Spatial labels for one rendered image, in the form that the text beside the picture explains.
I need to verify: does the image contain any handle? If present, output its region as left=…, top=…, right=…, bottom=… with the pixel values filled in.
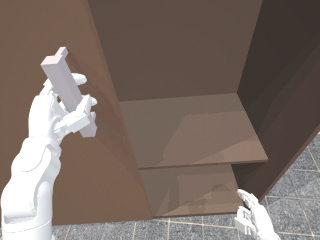
left=40, top=47, right=97, bottom=138

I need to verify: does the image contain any left robot hand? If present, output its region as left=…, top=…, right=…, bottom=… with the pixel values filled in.
left=28, top=73, right=98, bottom=145

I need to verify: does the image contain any right robot hand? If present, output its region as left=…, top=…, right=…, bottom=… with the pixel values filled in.
left=234, top=189, right=274, bottom=240

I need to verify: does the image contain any wardrobe door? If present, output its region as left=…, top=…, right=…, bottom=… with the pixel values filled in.
left=0, top=0, right=153, bottom=226

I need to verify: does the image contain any left robot forearm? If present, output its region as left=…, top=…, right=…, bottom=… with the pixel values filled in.
left=0, top=136, right=62, bottom=240

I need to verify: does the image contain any right robot forearm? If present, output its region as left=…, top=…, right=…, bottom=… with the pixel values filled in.
left=255, top=230, right=281, bottom=240

